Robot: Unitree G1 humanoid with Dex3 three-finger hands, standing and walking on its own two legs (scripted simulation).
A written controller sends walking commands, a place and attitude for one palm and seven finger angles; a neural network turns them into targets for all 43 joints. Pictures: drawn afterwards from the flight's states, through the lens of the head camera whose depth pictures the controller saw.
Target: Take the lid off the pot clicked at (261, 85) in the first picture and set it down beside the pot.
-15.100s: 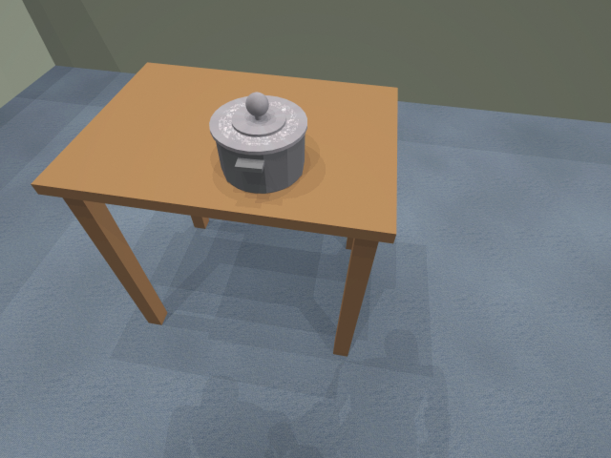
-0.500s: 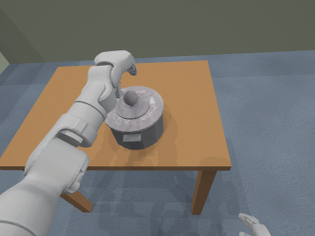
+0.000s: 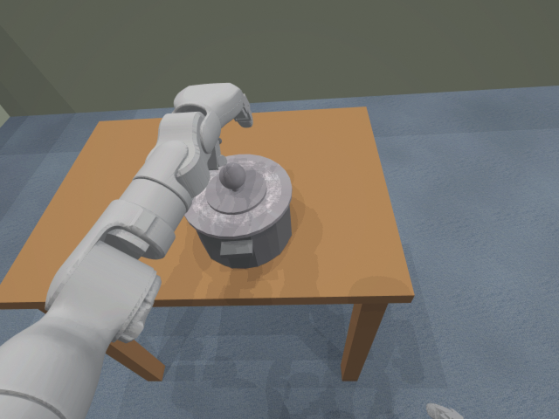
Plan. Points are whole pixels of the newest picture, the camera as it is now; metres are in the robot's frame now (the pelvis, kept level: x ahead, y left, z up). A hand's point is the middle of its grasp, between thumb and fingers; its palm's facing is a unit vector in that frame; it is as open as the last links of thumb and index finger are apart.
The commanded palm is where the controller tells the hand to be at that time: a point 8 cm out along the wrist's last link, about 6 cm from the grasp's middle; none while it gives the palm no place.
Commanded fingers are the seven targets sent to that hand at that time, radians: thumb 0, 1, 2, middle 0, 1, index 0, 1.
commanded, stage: move the open hand above the knob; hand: left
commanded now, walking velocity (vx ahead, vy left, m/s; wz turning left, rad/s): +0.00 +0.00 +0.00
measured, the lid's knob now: (232, 176) +0.48 +0.08 +0.08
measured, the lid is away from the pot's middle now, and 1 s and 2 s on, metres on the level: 0.00 0.00 0.00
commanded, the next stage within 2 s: lower the open fingers around the knob in 0.38 s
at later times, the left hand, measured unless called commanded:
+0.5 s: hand (226, 150) +0.45 +0.07 +0.16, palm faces -0.25 -0.01 -0.97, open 10.2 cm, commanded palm +0.44 +0.08 +0.22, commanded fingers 0.00 -0.32 1.45 -0.83 -0.08 -0.83 -0.08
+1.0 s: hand (216, 171) +0.45 +0.09 +0.13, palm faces -0.28 -0.02 -0.96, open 10.2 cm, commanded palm +0.43 +0.08 +0.19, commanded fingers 0.00 -0.32 1.45 -0.83 -0.08 -0.83 -0.08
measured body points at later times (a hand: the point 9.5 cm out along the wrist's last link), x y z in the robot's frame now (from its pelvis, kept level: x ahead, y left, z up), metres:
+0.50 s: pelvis -0.01 -0.01 +0.00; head +0.01 -0.06 +0.45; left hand +0.46 +0.07 +0.22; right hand +0.14 -0.25 -0.13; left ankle -0.01 +0.09 -0.74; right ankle -0.04 -0.12 -0.74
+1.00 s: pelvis -0.01 -0.01 +0.00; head +0.02 -0.04 +0.45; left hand +0.46 +0.09 +0.18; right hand +0.12 -0.25 -0.13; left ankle -0.01 +0.09 -0.74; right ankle -0.04 -0.12 -0.74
